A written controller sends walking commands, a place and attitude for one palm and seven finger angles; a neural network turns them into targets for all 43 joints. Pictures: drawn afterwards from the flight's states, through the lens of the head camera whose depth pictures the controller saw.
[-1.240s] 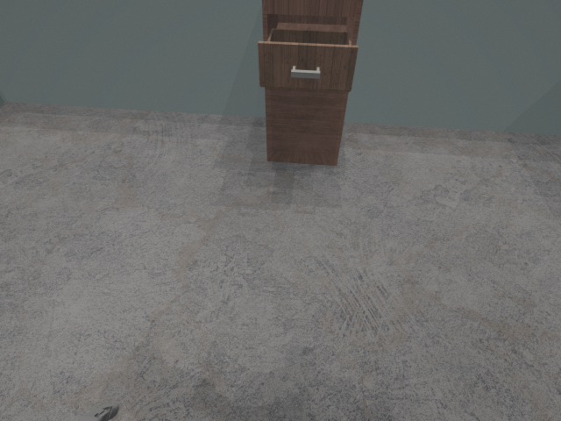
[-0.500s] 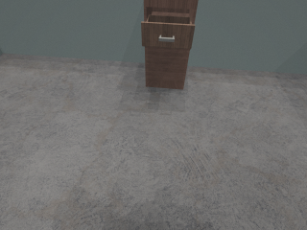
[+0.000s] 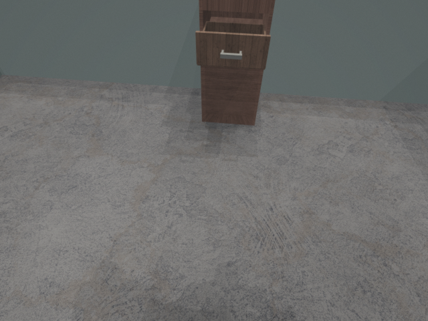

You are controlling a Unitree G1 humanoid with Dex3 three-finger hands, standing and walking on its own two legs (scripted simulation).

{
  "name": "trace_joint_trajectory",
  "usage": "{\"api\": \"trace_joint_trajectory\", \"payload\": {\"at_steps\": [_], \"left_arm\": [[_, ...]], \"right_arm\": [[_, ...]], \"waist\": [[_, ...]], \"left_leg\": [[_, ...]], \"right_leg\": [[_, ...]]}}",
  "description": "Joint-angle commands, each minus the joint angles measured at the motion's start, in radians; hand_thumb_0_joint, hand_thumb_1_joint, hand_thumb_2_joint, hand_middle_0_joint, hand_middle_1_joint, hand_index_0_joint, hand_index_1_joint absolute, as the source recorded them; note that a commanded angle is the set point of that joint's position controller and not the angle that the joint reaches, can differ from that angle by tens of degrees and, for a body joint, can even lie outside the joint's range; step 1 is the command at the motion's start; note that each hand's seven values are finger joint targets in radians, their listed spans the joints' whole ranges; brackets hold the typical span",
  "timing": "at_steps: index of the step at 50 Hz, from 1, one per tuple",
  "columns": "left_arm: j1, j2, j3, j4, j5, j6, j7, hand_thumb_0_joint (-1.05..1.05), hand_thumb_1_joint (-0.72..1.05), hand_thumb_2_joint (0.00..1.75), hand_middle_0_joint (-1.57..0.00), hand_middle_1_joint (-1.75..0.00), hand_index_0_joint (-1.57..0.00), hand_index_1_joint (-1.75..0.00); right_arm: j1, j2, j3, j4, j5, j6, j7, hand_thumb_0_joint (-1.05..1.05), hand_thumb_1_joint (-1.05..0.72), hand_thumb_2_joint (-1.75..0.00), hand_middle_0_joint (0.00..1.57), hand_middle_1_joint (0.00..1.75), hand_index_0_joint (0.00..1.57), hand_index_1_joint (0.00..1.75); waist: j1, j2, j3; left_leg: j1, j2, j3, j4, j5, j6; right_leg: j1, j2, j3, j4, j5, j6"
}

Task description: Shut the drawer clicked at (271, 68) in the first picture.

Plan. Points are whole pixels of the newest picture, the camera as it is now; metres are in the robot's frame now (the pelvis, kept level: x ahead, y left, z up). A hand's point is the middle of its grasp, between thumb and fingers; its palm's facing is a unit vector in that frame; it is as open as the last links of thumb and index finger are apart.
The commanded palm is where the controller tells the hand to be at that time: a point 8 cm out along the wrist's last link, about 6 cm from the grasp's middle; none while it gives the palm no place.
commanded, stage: look at it before walking up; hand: left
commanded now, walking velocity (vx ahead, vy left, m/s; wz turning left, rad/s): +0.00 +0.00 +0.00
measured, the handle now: (231, 54) +1.27 -0.01 -0.08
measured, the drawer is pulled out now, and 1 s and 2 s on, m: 0.30 0.30 0.30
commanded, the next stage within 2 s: walk to a spot facing it in 0.20 s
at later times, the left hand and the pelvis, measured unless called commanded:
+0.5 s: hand out of the picture +0.06 +0.22 -0.17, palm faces -0.04 -0.96 -0.27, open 7.3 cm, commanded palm none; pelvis +0.03 +0.00 -0.01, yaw -3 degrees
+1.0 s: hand out of the picture +0.14 +0.12 -0.17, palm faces -0.13 -0.98 -0.14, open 7.3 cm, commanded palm none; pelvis +0.18 -0.04 +0.00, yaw -12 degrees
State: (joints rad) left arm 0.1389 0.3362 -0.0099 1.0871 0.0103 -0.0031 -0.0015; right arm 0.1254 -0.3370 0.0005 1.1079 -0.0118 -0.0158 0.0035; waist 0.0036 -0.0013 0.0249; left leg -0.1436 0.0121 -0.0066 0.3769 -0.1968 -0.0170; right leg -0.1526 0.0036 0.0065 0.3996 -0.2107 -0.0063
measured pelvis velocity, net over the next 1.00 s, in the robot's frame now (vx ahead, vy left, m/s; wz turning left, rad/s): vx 0.18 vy -0.04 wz -0.22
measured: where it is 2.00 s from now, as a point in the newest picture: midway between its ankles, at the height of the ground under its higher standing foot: (247, 250)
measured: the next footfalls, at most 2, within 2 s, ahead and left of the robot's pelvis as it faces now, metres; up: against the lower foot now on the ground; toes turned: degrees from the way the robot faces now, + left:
left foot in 1.14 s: +0.44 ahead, +0.04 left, +0.00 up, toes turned -6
right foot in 1.78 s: +0.60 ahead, -0.26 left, +0.00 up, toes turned -36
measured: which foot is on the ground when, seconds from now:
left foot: down 0.00-0.70, up 0.72-1.00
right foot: down 0.00-1.00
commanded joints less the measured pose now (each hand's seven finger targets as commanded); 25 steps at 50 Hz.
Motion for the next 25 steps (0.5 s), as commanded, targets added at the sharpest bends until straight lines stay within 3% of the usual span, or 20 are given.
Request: {"api": "trace_joint_trajectory", "payload": {"at_steps": [1,15,17,20,23,25], "left_arm": [[-0.041,0.212,0.044,-0.064,0.001,-0.022,0.011,0.0,0.9,0.9,-0.2,-0.3,-0.2,-0.3],[-0.033,0.212,0.043,-0.058,0.0,-0.026,0.012,0.0,0.9,0.9,-0.2,-0.3,-0.2,-0.3],[0.038,0.089,0.018,-0.027,0.0,-0.004,0.015,0.0,0.9,0.9,-0.2,-0.3,-0.2,-0.3],[0.073,0.101,0.03,-0.038,0.009,0.016,-0.001,0.0,0.9,0.9,-0.2,-0.3,-0.2,-0.3],[0.096,0.093,0.046,-0.067,0.014,0.018,-0.013,0.0,0.9,0.9,-0.2,-0.3,-0.2,-0.3],[0.104,0.057,0.049,-0.09,0.014,0.008,-0.02,0.0,0.9,0.9,-0.2,-0.3,-0.2,-0.3]], "right_arm": [[-0.052,-0.206,-0.036,-0.062,0.002,-0.02,-0.016,0.0,-0.9,-0.9,0.2,0.3,0.2,0.3],[-0.054,-0.207,-0.035,-0.057,0.004,-0.019,-0.017,0.0,-0.9,-0.9,0.2,0.3,0.2,0.3],[0.008,-0.082,-0.007,-0.029,-0.005,-0.003,-0.013,0.0,-0.9,-0.9,0.2,0.3,0.2,0.3],[0.047,-0.09,-0.019,-0.035,-0.014,0.01,-0.008,0.0,-0.9,-0.9,0.2,0.3,0.2,0.3],[0.079,-0.109,-0.037,-0.051,-0.015,0.008,-0.007,0.0,-0.9,-0.9,0.2,0.3,0.2,0.3],[0.13,-0.123,-0.05,-0.056,-0.014,-0.002,-0.012,0.0,-0.9,-0.9,0.2,0.3,0.2,0.3]], "waist": [[-0.001,0.0,-0.042],[-0.002,-0.005,-0.067],[-0.001,-0.011,-0.063],[0.001,-0.021,0.048],[-0.002,0.015,0.117],[-0.021,0.076,0.131]], "left_leg": [[0.004,0.105,-0.095,-0.063,0.097,0.042],[0.034,0.11,-0.086,-0.062,0.141,0.039],[0.036,0.102,-0.053,-0.038,0.012,0.02],[-0.048,0.09,-0.04,-0.036,-0.316,0.027],[-0.08,0.124,-0.071,-0.046,-0.448,0.054],[-0.032,0.192,-0.155,-0.096,-0.476,0.1]], "right_leg": [[-0.014,-0.119,0.116,-0.089,0.078,-0.027],[0.011,-0.125,0.113,-0.087,0.153,-0.028],[-0.011,-0.112,0.12,-0.084,-0.012,-0.015],[-0.121,-0.085,0.166,-0.094,-0.334,-0.036],[-0.217,-0.045,0.166,-0.025,-0.406,-0.052],[-0.293,0.003,0.111,0.116,-0.331,-0.049]]}}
